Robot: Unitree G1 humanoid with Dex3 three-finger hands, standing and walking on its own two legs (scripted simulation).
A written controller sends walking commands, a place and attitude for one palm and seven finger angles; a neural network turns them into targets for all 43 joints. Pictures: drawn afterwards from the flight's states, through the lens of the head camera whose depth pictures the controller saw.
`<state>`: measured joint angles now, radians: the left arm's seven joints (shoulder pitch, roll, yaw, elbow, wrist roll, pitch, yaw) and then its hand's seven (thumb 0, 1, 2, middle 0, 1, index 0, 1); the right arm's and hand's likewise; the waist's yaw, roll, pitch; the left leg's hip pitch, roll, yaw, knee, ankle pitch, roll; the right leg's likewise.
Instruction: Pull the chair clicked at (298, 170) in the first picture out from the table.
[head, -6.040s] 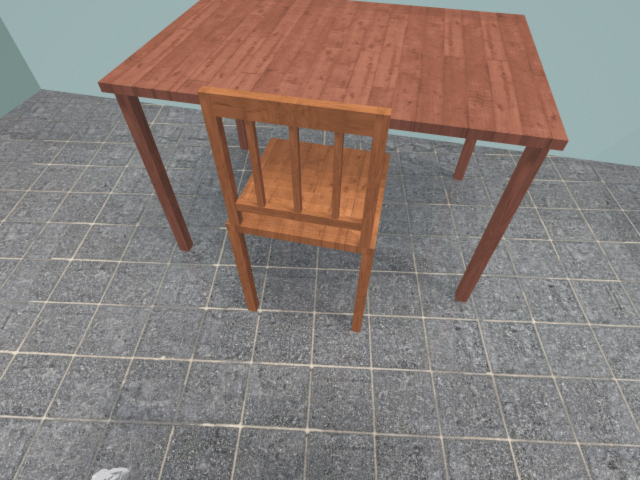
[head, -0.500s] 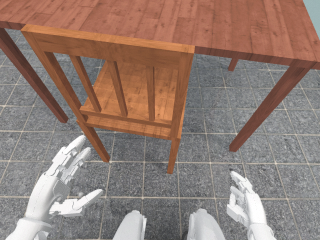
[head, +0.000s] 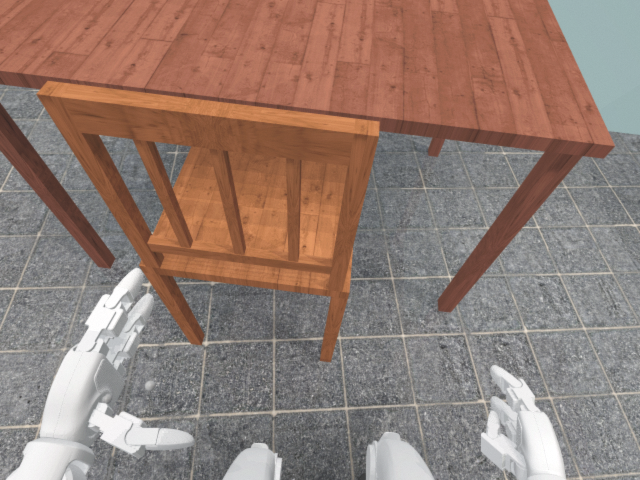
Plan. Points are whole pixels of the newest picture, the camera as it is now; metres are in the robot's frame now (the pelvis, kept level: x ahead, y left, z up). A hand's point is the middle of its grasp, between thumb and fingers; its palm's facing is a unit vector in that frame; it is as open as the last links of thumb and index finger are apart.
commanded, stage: raise the hand toward the chair's back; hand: left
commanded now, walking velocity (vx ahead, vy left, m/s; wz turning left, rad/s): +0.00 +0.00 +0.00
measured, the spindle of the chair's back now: (230, 206) +0.49 +0.16 +0.00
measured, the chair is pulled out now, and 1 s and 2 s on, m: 0.00 0.00 0.00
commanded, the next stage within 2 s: aim the fingers beside a spindle in 0.92 s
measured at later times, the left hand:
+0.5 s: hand (146, 344) +0.25 +0.20 +0.06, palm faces -0.07 -0.99 -0.08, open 16.9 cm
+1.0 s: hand (155, 352) +0.25 +0.19 +0.05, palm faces -0.06 -1.00 -0.07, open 16.9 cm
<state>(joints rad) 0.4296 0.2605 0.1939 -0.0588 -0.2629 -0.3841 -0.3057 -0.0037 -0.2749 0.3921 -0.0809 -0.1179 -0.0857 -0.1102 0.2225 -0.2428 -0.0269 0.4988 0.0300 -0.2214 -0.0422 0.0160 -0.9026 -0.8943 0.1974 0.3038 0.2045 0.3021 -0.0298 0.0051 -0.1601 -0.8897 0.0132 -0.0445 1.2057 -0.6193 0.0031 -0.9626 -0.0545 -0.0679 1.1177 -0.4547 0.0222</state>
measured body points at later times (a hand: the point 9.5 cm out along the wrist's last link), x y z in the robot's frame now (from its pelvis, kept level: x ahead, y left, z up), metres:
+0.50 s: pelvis +0.01 +0.00 +0.01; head +0.09 +0.01 +0.46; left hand +0.25 +0.25 +0.06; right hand +0.18 -0.25 -0.07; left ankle -0.02 +0.11 -0.65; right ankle +0.05 -0.14 -0.65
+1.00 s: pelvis +0.01 -0.01 +0.01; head +0.08 -0.01 +0.46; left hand +0.24 +0.24 +0.06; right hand +0.18 -0.25 -0.07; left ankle -0.02 +0.11 -0.65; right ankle +0.05 -0.14 -0.65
